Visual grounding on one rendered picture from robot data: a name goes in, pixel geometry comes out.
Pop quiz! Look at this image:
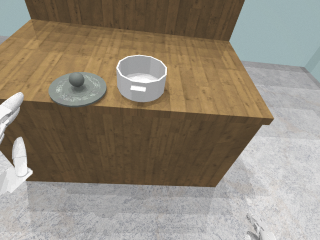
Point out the lid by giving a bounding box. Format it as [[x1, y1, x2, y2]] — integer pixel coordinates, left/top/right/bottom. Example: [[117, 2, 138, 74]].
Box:
[[48, 72, 107, 108]]

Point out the table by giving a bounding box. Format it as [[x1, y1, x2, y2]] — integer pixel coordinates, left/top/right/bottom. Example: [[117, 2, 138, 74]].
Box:
[[0, 0, 274, 187]]

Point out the left robot hand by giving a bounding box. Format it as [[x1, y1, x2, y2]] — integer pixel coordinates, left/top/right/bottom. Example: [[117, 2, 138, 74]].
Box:
[[0, 92, 33, 196]]

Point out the knob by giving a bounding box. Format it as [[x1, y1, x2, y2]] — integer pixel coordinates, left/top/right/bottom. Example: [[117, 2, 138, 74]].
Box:
[[68, 72, 85, 87]]

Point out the right robot hand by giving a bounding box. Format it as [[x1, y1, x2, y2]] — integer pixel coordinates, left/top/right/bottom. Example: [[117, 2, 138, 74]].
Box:
[[244, 212, 277, 240]]

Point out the pot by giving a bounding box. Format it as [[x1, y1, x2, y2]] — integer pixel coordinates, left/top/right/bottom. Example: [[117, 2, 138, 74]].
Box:
[[116, 55, 167, 102]]

